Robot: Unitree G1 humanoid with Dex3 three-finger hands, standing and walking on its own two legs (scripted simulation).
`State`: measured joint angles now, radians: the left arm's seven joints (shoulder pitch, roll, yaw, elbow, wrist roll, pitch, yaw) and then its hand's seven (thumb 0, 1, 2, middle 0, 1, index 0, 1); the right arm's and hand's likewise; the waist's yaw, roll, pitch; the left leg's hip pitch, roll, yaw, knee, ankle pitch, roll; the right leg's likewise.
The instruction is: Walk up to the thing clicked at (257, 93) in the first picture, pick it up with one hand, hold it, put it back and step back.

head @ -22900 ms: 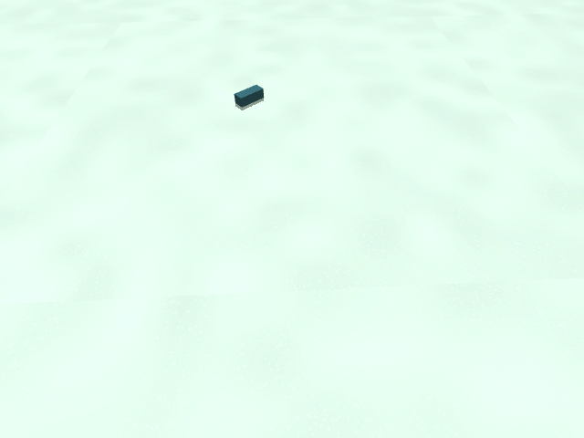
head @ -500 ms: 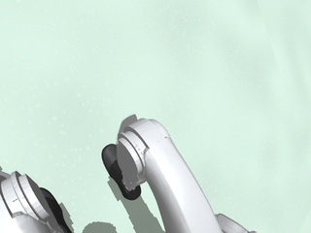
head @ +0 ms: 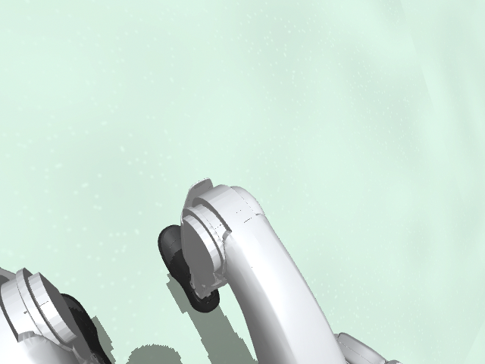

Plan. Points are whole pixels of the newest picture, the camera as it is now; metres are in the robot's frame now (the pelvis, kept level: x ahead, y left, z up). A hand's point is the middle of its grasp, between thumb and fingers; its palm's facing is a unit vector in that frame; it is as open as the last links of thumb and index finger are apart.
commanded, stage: settle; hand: left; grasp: from above
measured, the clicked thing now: out of the picture +0.44 +0.35 -0.30
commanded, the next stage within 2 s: lift in 0.82 s
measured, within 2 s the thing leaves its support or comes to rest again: leaves its support in 0.34 s
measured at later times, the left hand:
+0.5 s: hand out of the picture +0.45 +0.36 -0.24, palm faces -0.20 -0.38 -0.90, open 10.0 cm
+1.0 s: hand out of the picture +0.43 +0.35 -0.16, palm faces -0.21 -0.37 -0.90, open 10.1 cm
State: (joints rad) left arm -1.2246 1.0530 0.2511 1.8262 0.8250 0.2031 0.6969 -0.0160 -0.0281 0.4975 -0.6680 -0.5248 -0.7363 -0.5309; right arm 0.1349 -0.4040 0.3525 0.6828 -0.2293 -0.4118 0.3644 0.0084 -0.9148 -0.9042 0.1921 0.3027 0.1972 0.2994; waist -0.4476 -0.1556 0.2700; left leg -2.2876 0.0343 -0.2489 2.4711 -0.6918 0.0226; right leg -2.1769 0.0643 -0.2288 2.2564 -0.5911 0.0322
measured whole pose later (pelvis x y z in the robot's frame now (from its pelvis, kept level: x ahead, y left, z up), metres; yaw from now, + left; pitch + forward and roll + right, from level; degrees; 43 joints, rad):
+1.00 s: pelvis +0.01 -0.01 +0.01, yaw +7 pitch +34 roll -8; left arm -1.13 0.71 0.23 1.60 0.83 0.32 0.53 -0.03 -0.03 0.55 -0.63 -0.64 -0.68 -0.62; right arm 0.18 -0.35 0.13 0.83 -0.16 -0.35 0.30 0.00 -0.91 -0.90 0.19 0.30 0.20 0.30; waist -0.30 0.01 -0.01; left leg -2.30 0.02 -0.12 2.37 -0.68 0.01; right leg -2.25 0.03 -0.12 2.27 -0.63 0.00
